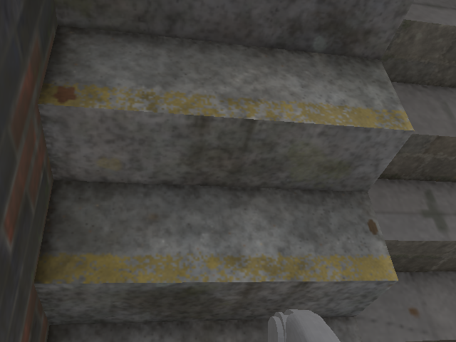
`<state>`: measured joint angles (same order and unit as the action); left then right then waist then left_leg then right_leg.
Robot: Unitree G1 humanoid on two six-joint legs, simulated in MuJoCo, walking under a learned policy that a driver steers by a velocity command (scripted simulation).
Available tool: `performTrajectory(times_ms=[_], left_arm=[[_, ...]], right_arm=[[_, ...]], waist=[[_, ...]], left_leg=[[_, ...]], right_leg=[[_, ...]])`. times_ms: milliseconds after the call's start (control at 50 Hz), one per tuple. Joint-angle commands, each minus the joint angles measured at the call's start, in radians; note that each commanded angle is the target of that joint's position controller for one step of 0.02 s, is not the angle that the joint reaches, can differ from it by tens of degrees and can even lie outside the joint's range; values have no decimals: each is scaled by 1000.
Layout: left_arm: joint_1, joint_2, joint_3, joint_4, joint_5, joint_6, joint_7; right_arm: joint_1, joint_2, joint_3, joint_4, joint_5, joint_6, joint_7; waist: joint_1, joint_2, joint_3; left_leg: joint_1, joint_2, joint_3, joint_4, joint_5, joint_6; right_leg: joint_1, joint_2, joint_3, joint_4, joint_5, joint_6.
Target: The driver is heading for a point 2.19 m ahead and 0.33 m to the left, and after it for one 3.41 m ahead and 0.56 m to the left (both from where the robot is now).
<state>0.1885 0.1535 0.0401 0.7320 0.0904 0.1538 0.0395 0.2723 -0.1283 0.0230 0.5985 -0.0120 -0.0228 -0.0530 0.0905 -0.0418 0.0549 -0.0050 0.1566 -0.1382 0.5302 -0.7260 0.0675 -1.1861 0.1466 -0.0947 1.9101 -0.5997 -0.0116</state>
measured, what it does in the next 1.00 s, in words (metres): goes down, backwards: right foot 0.04 m lower, then left foot 0.38 m lower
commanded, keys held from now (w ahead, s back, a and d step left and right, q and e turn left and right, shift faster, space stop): w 0.82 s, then w+q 0.18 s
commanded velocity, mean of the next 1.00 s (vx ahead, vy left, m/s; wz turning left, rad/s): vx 0.50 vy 0.00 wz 0.03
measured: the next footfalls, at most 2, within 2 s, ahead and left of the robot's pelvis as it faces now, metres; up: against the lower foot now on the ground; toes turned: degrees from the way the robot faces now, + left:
right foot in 0.28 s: -0.04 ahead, -0.19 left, -0.04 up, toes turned -13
left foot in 0.68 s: -0.44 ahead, -0.17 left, -0.41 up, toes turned +5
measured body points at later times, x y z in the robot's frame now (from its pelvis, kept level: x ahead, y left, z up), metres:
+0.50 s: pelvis -0.28 -0.14 -0.12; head -0.27 -0.19 +0.33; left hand -0.02 +0.04 -0.15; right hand -0.13 -0.41 -0.23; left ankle -0.33 -0.09 -0.64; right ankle -0.09 -0.19 -0.80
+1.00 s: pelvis -0.82 -0.33 -0.71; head -0.81 -0.39 -0.26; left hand -0.50 -0.24 -0.72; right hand -0.75 -0.63 -0.83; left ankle -0.80 -0.23 -1.12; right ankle -0.72 -0.43 -1.43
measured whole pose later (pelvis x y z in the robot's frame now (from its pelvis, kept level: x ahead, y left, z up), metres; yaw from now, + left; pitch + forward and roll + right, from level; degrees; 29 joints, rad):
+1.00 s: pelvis -0.82 -0.33 -0.71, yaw -4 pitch -2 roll +1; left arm -0.11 0.11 -0.02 0.60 0.10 -0.03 0.01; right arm 0.18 -0.26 -0.12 0.63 -0.05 0.05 -0.13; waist -0.24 0.11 0.07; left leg -1.02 -0.16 0.06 2.17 -0.41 -0.11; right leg -0.39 -0.08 -0.17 0.58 -0.98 0.24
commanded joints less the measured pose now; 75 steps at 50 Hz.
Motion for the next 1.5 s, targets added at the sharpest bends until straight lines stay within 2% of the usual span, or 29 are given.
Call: performTrajectory(times_ms=[20,140,300,320,380,460,520,580,620,680,720,760,800,840,880,920,980,1020,1080,1120,1160,1180,1240,1280,1340,1400,1460,1480,1500], left_arm=[[-76,111,12,-141,36,-19,-23],[-358,65,-34,-215,-15,-41,-105],[455,130,-15,-84,-143,-64,-65],[309,168,13,-56,-90,-89,-70],[-501,105,-41,-391,46,-85,-25],[-902,134,-68,-496,30,-119,-5],[-788,2,-87,-455,-16,-179,8],[-400,-94,-85,-359,-77,-144,26],[-279,-52,-72,-355,-108,-123,12],[-390,-75,-82,-408,-111,-91,14],[-453,-42,-94,-453,-135,-88,-32],[-524,104,-30,-461,-61,-61,-60],[-429,103,-6,-350,-90,-28,-64],[-328,-45,-58,-210,-151,-71,-110],[-546,-5,-63,-288,11,-126,-131],[-844,141,-23,-381,74,-161,-95],[-783,82,-46,-391,11,-260,7],[-999,36,-42,-392,-56,-317,8],[-677,50,-12,-257,-49,-254,-55],[-477,-45,-16,-268,-97,-210,-97],[-308,-63,-27,-301,-103,-227,-100],[-410,-165,-79,-377,-94,-211,-123],[-586,-181,-113,-428,-78,-154,-106],[-314,12,-47,-330,-131,-105,-72],[-567,-49,-36,-229,-103,-53,-96],[-1160,102,19,-372,21,-111,-153],[-1307,70,-1,-427,-30,-202,-44],[-1330,194,38,-377,-93,-235,-19],[-1335,57,-3,-379,-106,-219,-36]], right_arm=[[-33,-199,-59,-54,-24,-22,-12],[215,-251,-81,9,-26,-18,-65],[-405,-264,-123,-155,-50,-45,-25],[-186,-176,-111,-118,-54,-34,-23],[96,-133,-124,-35,33,33,-109],[606,-261,-170,145,6,143,-64],[587,-241,-149,140,-27,128,0],[-11,-84,-79,3,-91,69,45],[-226,-115,-34,-85,-107,13,55],[-146,-69,20,-147,-91,-27,80],[-170,-107,4,-173,-62,-6,18],[-162,-350,-148,-150,-5,43,-63],[-12,-306,-183,-108,41,58,-61],[169,-133,-152,-32,-1,62,-70],[77,-18,-146,-125,62,101,-111],[255,-110,-174,-41,-6,93,-185],[408,-357,-246,106,-68,63,-55],[721,-232,-191,194,-44,114,-4],[722,-202,-178,288,-41,104,76],[261,-91,-151,152,-92,41,99],[-246,-304,-178,-43,-111,-31,105],[-179,-201,-131,-41,-106,-47,93],[49,-79,-100,17,-73,-2,55],[-152,-213,-176,-124,-44,73,-23],[451,-91,-188,80,9,114,-80],[912,-92,-220,234,-7,144,-184],[1204,-356,-264,369,-59,123,-86],[1299,-271,-222,409,-29,147,-20],[1367,-240,-209,513,-22,147,10]], waist=[[12,324,-52],[-141,142,-46],[261,172,-394],[60,-181,-467],[-285,-147,-523],[-606,-148,-219],[-527,-144,-84],[-153,452,-147],[-21,170,-245],[-122,-46,-86],[-106,191,189],[-210,382,223],[-313,227,1],[-305,-285,-39],[-424,-204,-80],[-550,-88,-341],[-577,-19,-351],[-745,-146,-380],[-560,15,-319],[-284,392,-214],[-73,313,-258],[-63,65,-184],[-245,88,-39],[-152,465,282],[-499,-253,-26],[-901,-182,-403],[-1053,-47,-372],[-1075,-105,-405],[-1039,-87,-391]], left_leg=[[-70,89,-35,-157,955,96],[152,135,-184,-175,605,71],[-130,24,76,416,545,19],[-390,-158,199,663,-64,-77],[-534,-342,262,1415,257,-274],[-193,-334,451,1340,479,-227],[-257,-113,244,792,343,15],[-485,3,193,249,869,117],[-581,-4,228,-64,962,43],[-593,-2,154,-32,795,71],[-774,-28,105,-171,512,25],[-662,55,-134,-68,376,81],[-766,61,-202,290,294,123],[-818,-366,253,1149,-201,16],[-965,-467,212,1859,-136,-107],[-900,-402,249,2076,232,-257],[-601,-297,239,1496,449,-180],[-544,-81,206,1346,290,-78],[-377,-110,467,372,323,62],[-604,52,279,-52,838,156],[-835,37,405,-79,1060,89],[-693,50,321,-263,973,68],[-454,-20,237,-208,878,107],[-290,-6,5,307,1076,112],[-825,-426,109,1116,-242,-2],[-431,-488,478,2048,-26,-172],[-154,-323,400,1585,64,-10],[-143,-100,300,1410,73,34],[-289,-237,426,1016,-42,54]], right_leg=[[-73,-1,85,294,58,31],[-57,-90,-19,-388,161,10],[1116,-360,133,-1458,460,-115],[1379,-300,61,-1326,727,-17],[843,-339,184,-1222,418,22],[247,-179,-177,-1308,229,148],[317,-275,-21,-1195,207,176],[416,-152,175,145,-22,98],[606,-61,119,356,172,171],[493,137,121,481,281,202],[597,16,28,-178,467,224],[742,-313,78,-1100,468,60],[1059,-450,29,-1349,903,-58],[1015,-289,-77,-1606,1057,-143],[842,-334,-60,-1492,1323,-10],[669,-405,48,-1364,787,-25],[709,-390,8,-1441,407,-19],[847,-531,25,-1509,351,2],[1266,-267,-373,-1483,416,260],[1349,-270,-101,-654,195,131],[1365,-248,13,-181,-60,91],[1258,-222,3,-459,147,138],[1049,-28,-76,-626,315,193],[704,-456,189,-1867,645,5],[1086,-389,19,-1947,1234,-25],[462,-276,-420,-1464,927,134],[446,-287,-487,-1635,653,269],[719,-527,-476,-1767,619,209],[1022,-238,-660,-1759,677,440]])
